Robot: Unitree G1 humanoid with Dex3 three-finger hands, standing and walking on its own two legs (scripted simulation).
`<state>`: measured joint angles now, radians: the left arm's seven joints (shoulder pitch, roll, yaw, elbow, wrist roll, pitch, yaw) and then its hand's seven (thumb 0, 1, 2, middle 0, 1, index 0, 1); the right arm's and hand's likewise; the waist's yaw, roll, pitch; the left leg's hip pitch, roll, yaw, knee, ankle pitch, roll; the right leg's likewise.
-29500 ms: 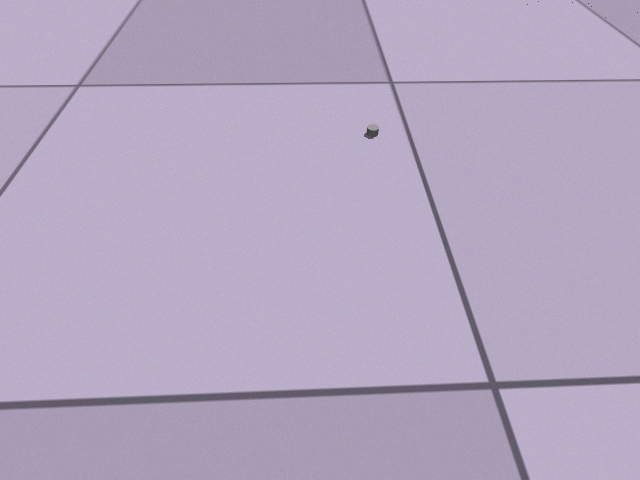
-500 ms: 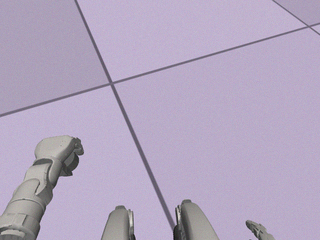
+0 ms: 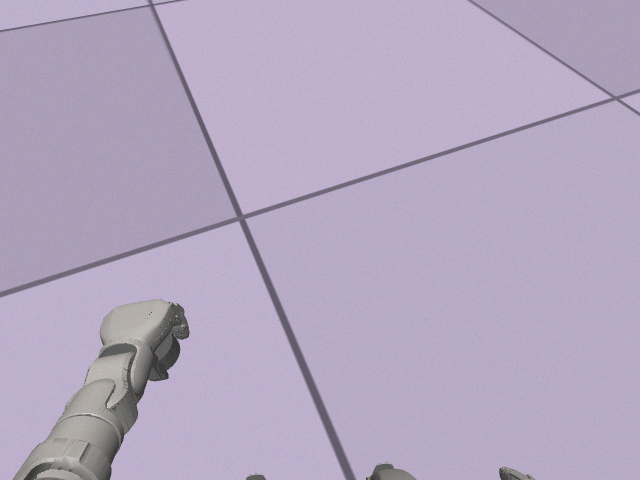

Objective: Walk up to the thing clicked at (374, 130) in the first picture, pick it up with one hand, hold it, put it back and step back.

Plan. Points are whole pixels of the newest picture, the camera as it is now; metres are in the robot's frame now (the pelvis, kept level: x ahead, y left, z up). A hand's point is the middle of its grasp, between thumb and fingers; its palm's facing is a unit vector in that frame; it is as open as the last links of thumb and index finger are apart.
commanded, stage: hold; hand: left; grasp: from above
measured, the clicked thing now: (154, 348) +0.35 +0.24 -0.10
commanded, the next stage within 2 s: crouch in 1.98 s
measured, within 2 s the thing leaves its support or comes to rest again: neither
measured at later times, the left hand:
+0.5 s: hand (146, 336) +0.33 +0.22 -0.03, palm faces -0.45 -0.05 -0.89, open 7.6 cm
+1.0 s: hand (145, 347) +0.31 +0.21 -0.01, palm faces -0.45 -0.05 -0.89, open 7.6 cm
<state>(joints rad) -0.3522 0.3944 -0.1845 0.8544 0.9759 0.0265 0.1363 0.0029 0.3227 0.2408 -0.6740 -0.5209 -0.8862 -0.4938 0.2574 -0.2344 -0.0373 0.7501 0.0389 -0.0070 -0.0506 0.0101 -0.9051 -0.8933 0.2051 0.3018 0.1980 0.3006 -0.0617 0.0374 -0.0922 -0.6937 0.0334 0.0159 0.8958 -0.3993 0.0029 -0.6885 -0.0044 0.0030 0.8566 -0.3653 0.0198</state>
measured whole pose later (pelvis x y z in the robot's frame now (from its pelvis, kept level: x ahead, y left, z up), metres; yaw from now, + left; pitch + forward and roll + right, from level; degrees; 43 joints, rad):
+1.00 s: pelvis +0.01 -0.01 +0.04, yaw +0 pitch +3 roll +0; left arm -0.25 0.39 -0.23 0.67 0.98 0.01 0.00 0.02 0.32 0.28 -0.64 -0.55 -0.85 -0.54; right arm 0.20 -0.25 -0.03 0.70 0.06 0.06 -0.05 0.01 -0.91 -0.89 0.20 0.30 0.20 0.30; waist -0.01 0.05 -0.03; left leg -0.36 0.02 0.04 0.58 -0.28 -0.01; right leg -0.38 -0.01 0.02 0.59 -0.26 0.01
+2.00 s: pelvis +0.01 -0.01 +0.04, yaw +0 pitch +1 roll +0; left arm -0.25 0.40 -0.23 0.64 0.99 0.00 -0.02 0.03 0.31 0.32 -0.61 -0.60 -0.84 -0.58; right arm 0.18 -0.25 -0.02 0.70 0.07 0.07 -0.06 0.01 -0.91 -0.89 0.20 0.30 0.20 0.30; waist 0.00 0.05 -0.01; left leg -0.27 0.02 0.04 0.48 -0.24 -0.01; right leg -0.29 -0.01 0.02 0.50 -0.23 0.01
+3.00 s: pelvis -0.05 +0.00 -0.19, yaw -1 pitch +34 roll -3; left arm -0.83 0.50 -0.05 1.31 1.15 -0.04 0.32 0.02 0.27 0.38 -0.61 -0.60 -0.85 -0.61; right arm 0.25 -0.22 -0.03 0.74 -0.05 0.00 -0.01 0.01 -0.90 -0.89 0.21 0.30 0.20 0.30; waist -0.19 0.05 -0.19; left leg -1.72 0.03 -0.03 1.73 -0.61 0.01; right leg -1.70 -0.01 -0.01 1.69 -0.58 0.02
